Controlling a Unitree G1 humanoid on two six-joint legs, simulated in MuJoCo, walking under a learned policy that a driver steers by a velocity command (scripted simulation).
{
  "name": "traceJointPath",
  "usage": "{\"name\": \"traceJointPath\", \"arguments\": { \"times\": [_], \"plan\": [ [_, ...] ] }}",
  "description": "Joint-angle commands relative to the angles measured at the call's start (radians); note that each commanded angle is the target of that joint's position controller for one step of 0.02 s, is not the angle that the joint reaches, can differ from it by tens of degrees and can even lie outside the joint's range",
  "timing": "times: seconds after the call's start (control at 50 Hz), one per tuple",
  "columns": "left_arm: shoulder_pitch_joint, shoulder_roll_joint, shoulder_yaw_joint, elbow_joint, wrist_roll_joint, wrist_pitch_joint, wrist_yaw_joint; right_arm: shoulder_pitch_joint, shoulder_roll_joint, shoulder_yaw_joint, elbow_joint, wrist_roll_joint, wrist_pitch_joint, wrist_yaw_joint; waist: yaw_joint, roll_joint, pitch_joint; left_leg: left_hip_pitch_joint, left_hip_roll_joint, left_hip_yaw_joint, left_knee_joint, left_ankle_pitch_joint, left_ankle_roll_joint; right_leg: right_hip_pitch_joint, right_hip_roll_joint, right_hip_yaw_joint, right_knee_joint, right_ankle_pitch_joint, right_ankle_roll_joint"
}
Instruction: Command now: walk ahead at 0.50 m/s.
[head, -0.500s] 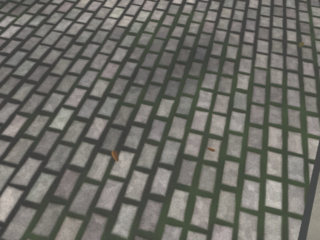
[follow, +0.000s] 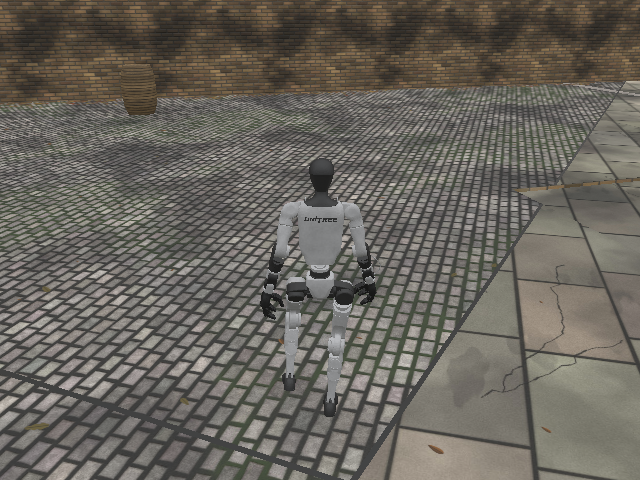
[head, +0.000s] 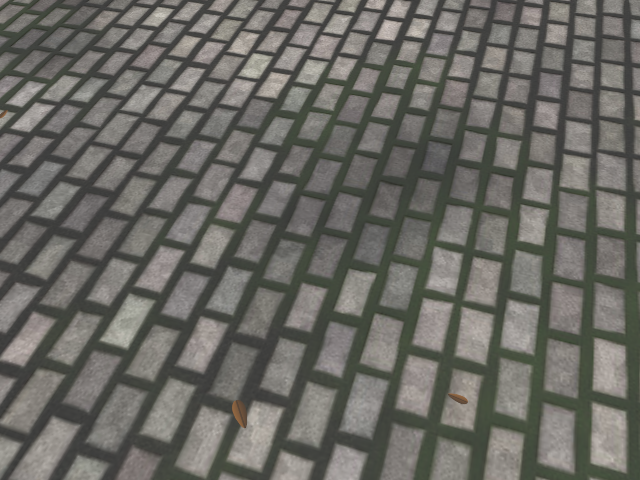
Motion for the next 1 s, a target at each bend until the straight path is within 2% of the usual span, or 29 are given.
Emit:
{"name": "traceJointPath", "arguments": {
  "times": [0.02,0.12,0.18,0.22,0.24,0.26,0.28,0.3,0.32,0.34,0.36,0.4,0.42,0.44,0.5,0.6,0.7,0.76,0.8,0.82,0.84,0.86,0.88,0.9,0.92,0.94,0.96,0.98,1.0],
  "plan": [
    [0.028,0.103,0.013,-0.030,-0.003,-0.016,0.002,-0.072,-0.032,-0.001,-0.065,0.006,-0.003,0.005,-0.007,-0.075,0.059,-0.033,0.000,0.042,-0.139,0.117,-0.021,-0.054,-0.251,0.162,-0.149,0.267,-0.091],
    [0.117,0.110,0.009,0.008,0.005,-0.012,0.013,-0.219,-0.027,0.008,-0.109,0.012,-0.009,0.003,0.042,-0.090,0.063,-0.018,-0.040,0.077,-0.325,0.168,-0.009,0.075,-0.274,0.143,-0.112,0.378,-0.084],
    [0.130,0.120,0.011,0.027,0.016,-0.005,0.024,-0.256,-0.042,0.003,-0.132,0.012,-0.017,0.000,0.038,-0.093,0.070,-0.018,-0.057,0.074,-0.383,0.087,0.021,0.176,-0.315,0.152,-0.059,0.478,-0.091],
    [0.097,0.132,0.014,0.028,0.019,-0.002,0.030,-0.191,-0.055,-0.006,-0.118,0.011,-0.026,-0.006,-0.004,-0.102,0.041,0.103,-0.097,0.089,-0.432,0.004,0.054,0.192,-0.319,0.131,0.036,0.682,-0.072],
    [0.083,0.140,0.016,0.029,0.019,0.000,0.030,-0.092,-0.069,-0.016,-0.086,0.010,-0.032,-0.014,-0.045,-0.104,-0.011,0.228,-0.131,0.101,-0.464,-0.018,0.074,0.186,-0.308,0.119,0.149,0.798,-0.059],
    [0.066,0.136,0.014,0.027,0.013,0.002,0.027,0.077,-0.091,-0.030,-0.028,0.002,-0.042,-0.024,-0.117,-0.076,-0.098,0.440,-0.143,0.104,-0.524,0.023,0.103,0.120,-0.270,0.082,0.335,0.783,-0.038],
    [0.055,0.110,0.003,-0.004,0.003,-0.001,0.025,0.262,-0.165,-0.053,0.011,-0.023,-0.050,-0.037,-0.180,-0.008,-0.219,0.712,0.044,-0.097,-0.533,-0.053,0.158,-0.087,-0.227,0.053,0.610,0.489,-0.018],
    [0.174,0.010,-0.014,-0.019,-0.033,0.000,0.014,0.319,-0.253,-0.078,0.021,-0.030,-0.043,-0.036,-0.128,0.223,-0.337,0.966,0.330,-0.592,-0.627,-0.116,0.305,-0.455,-0.033,-0.001,0.992,-0.247,0.029],
    [0.102,0.124,0.017,-0.008,-0.003,0.004,0.021,0.249,-0.196,-0.069,0.014,0.012,-0.031,-0.025,-0.122,0.055,-0.278,0.886,0.291,-0.636,-0.687,-0.140,0.283,-0.543,-0.059,0.142,1.070,-0.311,0.010],
    [0.024,0.118,0.022,-0.038,-0.001,0.000,0.017,0.142,-0.150,-0.056,-0.001,0.022,-0.032,-0.022,-0.077,0.037,-0.132,0.745,0.255,-0.467,-0.709,-0.105,0.251,-0.571,-0.107,0.149,1.046,-0.219,0.004],
    [-0.019,0.097,0.018,-0.045,0.000,-0.004,0.014,0.092,-0.095,-0.043,-0.004,0.019,-0.040,-0.018,-0.055,-0.003,-0.064,0.629,0.211,-0.366,-0.746,0.000,0.224,-0.543,-0.139,0.145,0.994,-0.158,0.007],
    [0.003,0.058,0.016,-0.031,0.017,0.023,0.004,0.070,-0.036,-0.025,0.013,0.019,-0.054,-0.026,0.000,0.012,-0.020,0.489,0.138,-0.202,-0.799,0.065,0.154,-0.450,-0.173,0.146,0.912,-0.113,0.022],
    [0.014,0.043,0.015,-0.026,0.021,0.036,-0.003,0.093,-0.038,-0.024,0.025,0.018,-0.063,-0.028,0.007,0.035,-0.018,0.458,0.137,-0.171,-0.810,0.113,0.153,-0.420,-0.169,0.142,0.899,-0.109,0.029],
    [0.006,0.038,0.017,-0.028,0.023,0.046,-0.007,0.119,-0.043,-0.025,0.039,0.019,-0.073,-0.029,0.014,0.027,-0.010,0.457,0.131,-0.136,-0.820,0.158,0.150,-0.431,-0.169,0.140,0.892,-0.097,0.035],
    [-0.099,0.043,0.021,-0.063,0.021,0.062,-0.018,0.168,-0.065,-0.029,0.060,0.020,-0.085,-0.033,0.009,0.027,0.028,0.463,0.112,-0.040,-0.863,0.162,0.127,-0.531,-0.185,0.131,0.835,0.010,0.048],
    [-0.282,0.028,0.010,-0.130,0.013,0.058,-0.027,0.223,-0.056,-0.020,0.074,0.019,-0.084,-0.039,-0.025,0.025,0.062,0.510,0.086,0.081,-0.869,0.265,0.092,-0.590,-0.175,0.081,0.609,0.175,0.057],
    [-0.422,0.020,-0.002,-0.194,0.019,0.054,-0.033,0.311,-0.070,-0.021,0.106,0.016,-0.076,-0.059,-0.065,0.027,0.080,0.658,0.128,0.154,-0.815,0.432,0.087,-0.579,-0.149,-0.013,0.421,0.161,0.020],
    [-0.392,0.036,0.007,-0.199,0.023,0.053,-0.030,0.299,-0.095,-0.028,0.108,0.011,-0.063,-0.070,-0.032,0.049,0.047,0.735,0.149,0.202,-0.681,0.759,0.078,-0.490,-0.091,-0.062,0.374,0.036,-0.032],
    [-0.265,0.064,0.025,-0.165,0.026,0.052,-0.024,0.279,-0.122,-0.037,0.101,0.007,-0.049,-0.073,0.025,0.072,-0.033,0.746,0.155,0.230,-0.458,0.968,0.076,-0.341,-0.021,-0.091,0.354,-0.061,-0.081],
    [-0.146,0.089,0.040,-0.130,0.031,0.045,-0.021,0.268,-0.135,-0.041,0.090,0.010,-0.041,-0.070,0.075,0.065,-0.099,0.691,0.150,0.240,-0.271,0.913,0.067,-0.188,0.005,-0.079,0.292,-0.055,-0.111],
    [0.005,0.157,0.069,-0.092,0.045,0.041,-0.010,0.241,-0.136,-0.041,0.061,0.016,-0.041,-0.064,0.151,0.003,-0.180,0.497,0.126,0.247,0.008,0.663,0.038,0.051,-0.087,0.079,0.221,-0.091,-0.167],
    [0.007,0.267,0.102,-0.119,0.034,0.053,0.002,0.252,-0.045,-0.029,-0.016,0.039,-0.054,-0.042,0.101,-0.293,-0.282,0.034,-0.102,0.244,0.452,-0.216,-0.032,0.377,-0.405,0.649,0.131,-0.096,-0.327],
    [0.008,0.276,0.101,-0.124,0.012,0.067,0.001,0.166,-0.118,-0.041,-0.049,0.028,-0.068,-0.034,0.109,-0.123,-0.311,-0.109,-0.136,0.004,0.546,-0.332,-0.024,0.385,-0.449,0.813,0.037,-0.010,-0.366],
    [-0.049,0.241,0.092,-0.119,0.006,0.069,0.011,0.086,-0.097,-0.035,-0.075,0.030,-0.080,-0.029,0.085,-0.062,-0.173,-0.175,-0.065,-0.036,0.500,-0.244,-0.016,0.283,-0.426,0.650,0.029,0.025,-0.328],
    [-0.091,0.180,0.078,-0.116,0.002,0.063,0.012,0.096,-0.093,-0.033,-0.072,0.033,-0.088,-0.030,0.037,0.010,-0.069,-0.127,-0.024,-0.029,0.380,-0.182,-0.017,0.128,-0.385,0.548,0.003,0.125,-0.273],
    [-0.128,0.151,0.069,-0.119,0.001,0.054,0.015,0.086,-0.086,-0.035,-0.076,0.018,-0.077,-0.033,-0.003,0.033,-0.028,-0.069,0.003,-0.036,0.289,-0.171,-0.025,0.032,-0.326,0.474,-0.008,0.198,-0.227],
    [-0.159,0.132,0.061,-0.127,-0.007,0.047,0.018,0.119,-0.072,-0.032,-0.067,-0.002,-0.053,-0.033,-0.036,0.032,-0.024,-0.001,0.009,-0.032,0.248,-0.158,-0.038,-0.037,-0.279,0.406,-0.024,0.246,-0.202],
    [-0.151,0.138,0.059,-0.128,-0.008,0.035,0.017,0.136,-0.064,-0.031,-0.071,-0.012,-0.033,-0.030,-0.047,-0.009,-0.033,0.042,0.010,-0.030,0.211,-0.168,-0.053,-0.078,-0.269,0.390,-0.025,0.317,-0.211],
    [-0.133,0.143,0.060,-0.121,-0.011,0.025,0.015,0.129,-0.062,-0.031,-0.079,-0.016,-0.018,-0.027,-0.053,-0.015,-0.032,0.044,0.011,-0.021,0.179,-0.170,-0.066,-0.090,-0.249,0.369,-0.025,0.363,-0.210]
  ]
}}
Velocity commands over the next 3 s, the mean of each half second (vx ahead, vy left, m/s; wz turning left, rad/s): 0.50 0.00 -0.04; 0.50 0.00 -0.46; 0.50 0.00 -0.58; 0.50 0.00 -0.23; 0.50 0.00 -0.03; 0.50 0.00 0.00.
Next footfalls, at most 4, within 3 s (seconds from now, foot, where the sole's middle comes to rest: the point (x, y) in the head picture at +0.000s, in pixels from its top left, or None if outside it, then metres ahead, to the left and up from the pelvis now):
0.26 left None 0.32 0.12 -0.78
0.84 right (382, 442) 0.58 -0.07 -0.78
1.38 left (365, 303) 0.94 -0.04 -0.78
1.86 right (492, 294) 0.96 -0.37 -0.78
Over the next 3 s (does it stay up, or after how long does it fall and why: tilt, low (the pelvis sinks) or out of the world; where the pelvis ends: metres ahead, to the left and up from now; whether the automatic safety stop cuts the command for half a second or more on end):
stays up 1.36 -0.62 -0.02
